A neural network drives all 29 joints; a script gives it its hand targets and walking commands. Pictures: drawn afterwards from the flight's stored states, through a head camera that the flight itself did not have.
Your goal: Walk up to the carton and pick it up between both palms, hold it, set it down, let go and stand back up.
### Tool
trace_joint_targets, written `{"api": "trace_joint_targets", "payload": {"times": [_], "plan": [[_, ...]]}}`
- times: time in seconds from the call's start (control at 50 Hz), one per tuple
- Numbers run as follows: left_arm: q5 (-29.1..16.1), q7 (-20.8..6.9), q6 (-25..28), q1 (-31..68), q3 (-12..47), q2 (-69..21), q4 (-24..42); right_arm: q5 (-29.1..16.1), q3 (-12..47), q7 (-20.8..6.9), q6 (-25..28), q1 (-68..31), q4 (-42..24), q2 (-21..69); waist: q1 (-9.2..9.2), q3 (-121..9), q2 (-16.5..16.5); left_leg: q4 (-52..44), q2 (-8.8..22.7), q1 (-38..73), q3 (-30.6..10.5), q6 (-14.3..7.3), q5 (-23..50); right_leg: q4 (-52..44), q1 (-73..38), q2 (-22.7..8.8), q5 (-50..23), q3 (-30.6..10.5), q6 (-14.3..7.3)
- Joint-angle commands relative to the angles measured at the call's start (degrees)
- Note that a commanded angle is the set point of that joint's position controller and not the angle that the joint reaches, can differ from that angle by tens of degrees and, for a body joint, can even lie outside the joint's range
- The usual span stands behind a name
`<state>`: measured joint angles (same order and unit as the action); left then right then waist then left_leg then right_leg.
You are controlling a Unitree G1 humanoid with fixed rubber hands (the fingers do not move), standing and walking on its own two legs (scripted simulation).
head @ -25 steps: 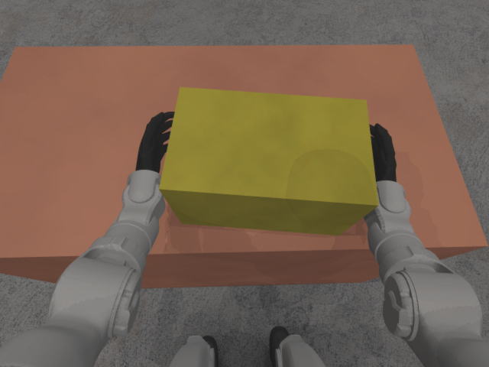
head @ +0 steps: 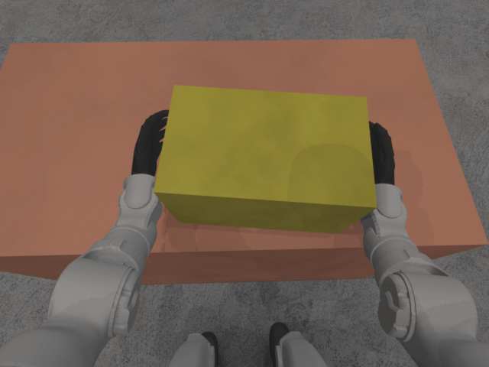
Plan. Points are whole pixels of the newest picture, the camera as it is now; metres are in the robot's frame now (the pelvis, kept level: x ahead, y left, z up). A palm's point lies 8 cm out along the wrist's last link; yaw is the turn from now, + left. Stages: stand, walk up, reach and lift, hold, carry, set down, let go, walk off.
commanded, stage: reach and lift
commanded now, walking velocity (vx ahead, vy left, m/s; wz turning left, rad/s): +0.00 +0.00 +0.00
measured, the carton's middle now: (263, 166) +0.43 -0.03 -0.01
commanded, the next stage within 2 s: none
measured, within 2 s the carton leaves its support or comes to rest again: leaves its support in 1.10 s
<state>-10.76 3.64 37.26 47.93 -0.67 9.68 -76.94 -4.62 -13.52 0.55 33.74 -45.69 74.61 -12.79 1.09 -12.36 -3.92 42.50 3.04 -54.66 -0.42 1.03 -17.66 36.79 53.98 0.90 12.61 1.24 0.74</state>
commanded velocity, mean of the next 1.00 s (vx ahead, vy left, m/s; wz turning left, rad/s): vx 0.00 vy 0.00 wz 0.00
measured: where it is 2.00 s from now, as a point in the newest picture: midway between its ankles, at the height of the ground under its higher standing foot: outside the picture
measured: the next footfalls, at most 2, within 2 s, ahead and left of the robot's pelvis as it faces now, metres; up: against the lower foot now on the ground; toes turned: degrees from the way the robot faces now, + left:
none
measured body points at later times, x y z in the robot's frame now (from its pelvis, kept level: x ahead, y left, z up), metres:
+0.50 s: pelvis +0.00 -0.01 +0.00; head +0.14 -0.02 +0.43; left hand +0.43 +0.16 +0.00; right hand +0.42 -0.23 -0.01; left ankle +0.00 +0.12 -0.70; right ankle +0.02 -0.13 -0.70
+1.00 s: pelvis -0.01 -0.01 +0.00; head +0.10 -0.02 +0.44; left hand +0.40 +0.15 -0.01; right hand +0.38 -0.24 -0.01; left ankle +0.00 +0.12 -0.70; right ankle +0.02 -0.13 -0.70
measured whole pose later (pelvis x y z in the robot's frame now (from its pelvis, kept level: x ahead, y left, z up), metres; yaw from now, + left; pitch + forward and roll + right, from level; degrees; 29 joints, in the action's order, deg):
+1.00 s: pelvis -0.01 -0.01 +0.00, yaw +0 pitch +29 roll -2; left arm -10.8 3.7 36.3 38.9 -0.5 6.7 -74.8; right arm -3.1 -9.2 2.6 30.4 -34.4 66.5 -12.3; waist 1.1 -17.7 -3.9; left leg 41.2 3.0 -54.1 -0.5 1.5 -16.2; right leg 36.6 54.0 0.9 11.8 1.2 0.5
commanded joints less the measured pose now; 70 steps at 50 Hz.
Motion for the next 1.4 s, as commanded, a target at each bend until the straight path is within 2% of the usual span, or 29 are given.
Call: {"api": "trace_joint_targets", "payload": {"times": [0.0,0.04,0.06,0.08,0.14,0.22,0.24,0.26,0.28,0.3,0.32,0.38,0.48,0.5,0.62,0.64,0.78,0.8,0.84,0.92,0.94,0.96,1.06,1.1,1.14,1.2,1.32,1.36,1.38], "plan": [[11.06,-6.76,5.19,29.36,12.94,-34.12,7.58,14.1,14.83,-7.7,6.27,-26.81,-10.17,31.19,4.47,-49.4,-0.16,-0.47,-2.37,34.07,-0.69,5.31,38.61,-2.99,-26.06,2.91,-35.31,5.27,0.35],[11.4,-6.81,5.64,30.28,13.03,-33.61,6.27,15.33,13.13,-7.54,7.16,-25.88,-6.68,30.0,4.88,-49.62,-1.97,-1.34,-2.26,35.49,-0.28,5.6,38.06,-4.14,-23.66,2.79,-33.33,5.27,-0.08],[12.84,-6.64,5.96,28.91,11.73,-33.41,5.68,16.08,13.45,-7.64,7.84,-26.78,-7.28,29.53,3.88,-48.92,-0.53,-1.56,-2.13,34.98,-0.42,5.25,37.74,-3.68,-23.81,3.04,-32.99,5.4,-0.02],[12.48,-6.63,6.05,29.83,12.54,-33.16,6.08,15.96,13.87,-7.87,7.91,-26.91,-6.86,29.77,3.24,-49.31,-1.75,-1.78,-2.14,34.58,-0.14,5.13,37.11,-4.16,-23.93,2.7,-32.34,5.2,-0.3],[12.44,-6.94,6.41,27.58,11.96,-33.75,5.88,16.5,13.57,-7.76,9.28,-25.86,-6.59,29.44,2.89,-49.21,-0.15,-2.2,-2.3,34.79,0.15,5.07,38.04,-4.16,-24.24,2.81,-34.35,5.25,-0.35],[13.22,-6.76,7.04,27.38,12.35,-32.92,6.57,17.54,12.7,-7.93,9.71,-22.73,-2.93,28.72,3.01,-48.43,0.06,-3.17,-2.3,35.02,0.23,4.71,34.44,-4.72,-22.81,3.1,-30.53,5.46,-0.72],[13.43,-6.78,6.89,27.33,11.45,-32.24,5.51,16.7,13.37,-8.09,10.08,-25.54,-5.03,28.82,1.45,-48.49,-0.18,-2.94,-2.03,35.0,0.21,4.38,35.09,-4.44,-22.96,2.9,-30.71,5.08,-0.71],[13.43,-6.8,7.13,27.59,11.75,-31.96,5.41,17.28,12.22,-7.77,10.67,-24.97,-4.1,28.08,2.65,-47.3,-0.8,-3.29,-2.22,35.92,0.09,4.66,34.1,-4.83,-21.84,3.39,-29.31,5.77,-0.83],[12.98,-6.84,6.99,25.96,11.73,-32.4,6.11,16.44,13.89,-7.93,10.73,-23.72,-5.31,28.48,1.49,-48.48,-0.17,-2.79,-2.63,34.95,0.54,4.35,34.6,-4.52,-22.65,3.32,-29.81,5.35,-1.04],[12.19,-6.99,7.3,27.5,12.05,-32.35,6.63,17.18,14.08,-8.1,10.95,-24.97,-6.51,28.65,1.83,-50.95,1.14,-2.83,-2.62,34.01,0.59,4.17,34.24,-4.28,-23.95,3.18,-31.4,5.43,-0.67],[12.81,-7.01,7.58,25.62,12.68,-33.1,6.37,16.66,14.99,-7.82,11.22,-23.24,-5.58,29.6,1.09,-50.49,-0.63,-2.85,-3.0,34.2,1.13,4.29,35.27,-3.94,-24.06,3.06,-32.21,5.03,-0.82],[12.21,-7.24,6.74,23.39,12.51,-33.54,4.88,17.8,13.45,-7.74,10.45,-21.76,-3.94,29.4,2.44,-48.4,0.68,-3.26,-2.82,33.22,0.93,4.62,35.05,-4.08,-24.35,3.35,-33.16,5.31,-0.39],[11.43,-7.21,7.34,21.33,13.79,-34.6,7.33,17.51,15.19,-7.56,10.95,-20.52,-2.69,30.04,1.53,-51.13,-0.21,-2.52,-2.92,33.37,1.0,4.35,36.74,-3.19,-25.19,3.42,-34.82,4.53,-0.45],[11.01,-7.12,6.96,20.99,13.41,-33.69,7.0,16.06,15.58,-7.56,10.43,-21.5,-5.92,30.25,0.94,-50.44,0.37,-2.81,-3.06,32.12,0.46,3.91,35.19,-3.72,-25.61,3.16,-34.16,3.97,-0.5],[10.75,-6.93,6.96,19.99,14.01,-33.91,10.68,14.77,18.1,-7.33,10.06,-19.82,-6.8,30.45,1.06,-52.56,0.25,-2.4,-3.2,33.64,0.73,4.03,38.29,-2.72,-27.45,3.52,-37.78,3.59,0.27],[9.96,-7.31,6.58,19.82,14.67,-33.96,8.56,14.68,18.79,-7.4,9.75,-19.74,-7.89,30.05,0.8,-52.74,0.29,-1.96,-3.4,31.7,0.64,3.92,37.05,-2.67,-28.46,3.38,-37.28,3.57,-0.11],[7.76,-6.69,4.75,16.3,16.78,-35.69,14.1,12.31,22.09,-7.37,7.32,-18.79,-13.88,32.19,1.06,-53.89,1.84,-2.04,-4.1,30.59,0.25,3.42,37.19,-1.66,-32.61,3.87,-39.56,2.58,0.24],[7.54,-6.78,4.67,15.39,16.65,-34.46,15.36,11.7,23.99,-7.06,6.67,-19.11,-16.55,33.14,0.66,-56.31,3.06,-1.52,-4.35,29.18,0.28,2.8,37.62,-1.14,-34.81,3.69,-42.43,1.93,0.54],[7.73,-6.7,3.74,17.51,17.3,-35.6,16.87,10.1,24.05,-7.26,5.3,-18.87,-16.81,33.53,0.83,-54.08,1.49,-2.16,-4.22,30.39,-0.01,3.08,36.49,-0.86,-34.01,3.72,-39.98,2.03,0.51],[4.02,-6.4,2.1,18.03,20.81,-36.24,22.57,7.97,27.56,-7.21,2.21,-18.3,-23.8,36.15,0.72,-58.1,2.52,-2.27,-4.56,29.44,-0.36,2.51,35.22,-0.44,-35.93,4.1,-40.28,1.62,0.34],[3.56,-5.67,1.43,17.87,23.5,-38.22,27.22,6.41,29.58,-7.25,1.24,-17.13,-25.15,36.79,1.45,-59.45,0.56,-1.18,-4.53,32.23,-1.43,3.27,38.51,-0.34,-34.96,4.4,-40.69,1.55,0.27],[2.54,-5.51,0.79,20.11,25.28,-39.21,28.21,6.68,29.53,-7.23,0.32,-18.63,-25.7,36.63,2.83,-57.32,0.79,-1.33,-4.39,33.17,-2.13,3.78,37.98,-0.88,-33.38,4.81,-37.91,2.47,0.15],[-0.71,-4.29,-2.35,24.4,30.48,-40.12,40.75,1.26,36.97,-7.38,-5.37,-18.87,-38.17,41.53,1.0,-59.52,1.95,-2.35,-5.25,34.19,-2.55,2.4,31.74,-1.71,-32.57,5.4,-30.6,1.04,0.16],[-1.55,-3.92,-4.01,27.92,33.13,-40.91,47.73,0.47,38.39,-7.03,-8.23,-19.7,-42.39,43.12,2.01,-58.37,-0.19,-2.91,-5.19,36.82,-3.07,2.81,30.0,-1.93,-31.22,5.63,-26.37,0.93,0.08],[-3.18,-4.17,-5.84,30.58,33.41,-39.25,50.41,-0.81,39.26,-6.41,-11.44,-20.38,-47.21,45.4,1.6,-55.89,1.65,-4.43,-5.56,35.6,-3.09,1.63,24.36,-3.98,-31.45,4.89,-20.9,0.03,-0.22],[-3.88,-4.41,-8.91,36.64,33.16,-37.17,50.13,0.44,37.47,-5.83,-15.25,-23.59,-46.18,46.14,1.77,-52.3,1.38,-7.62,-5.65,31.83,-2.95,0.77,12.88,-4.93,-30.34,3.96,-9.77,-0.91,0.05],[-5.33,-4.0,-14.75,45.29,32.22,-38.17,52.99,-1.17,36.36,-6.28,-21.36,-31.13,-45.64,45.7,2.02,-48.01,1.08,-11.46,-5.65,31.12,-2.99,0.75,6.93,-6.0,-30.25,3.59,-2.55,-0.79,-0.01],[-6.45,-4.12,-16.42,48.37,31.03,-37.05,53.68,-4.06,37.35,-5.88,-23.69,-33.58,-48.42,46.38,1.29,-46.07,3.69,-12.05,-5.8,30.03,-3.21,0.0,6.2,-6.56,-34.43,2.8,-3.33,-1.65,0.27],[-5.39,-4.06,-18.23,45.33,30.23,-37.48,50.14,-3.27,36.43,-5.73,-24.62,-33.29,-45.89,45.14,1.0,-43.94,2.68,-13.32,-5.73,29.73,-2.98,0.2,4.8,-7.29,-33.12,2.66,-1.45,-2.05,0.19]]}}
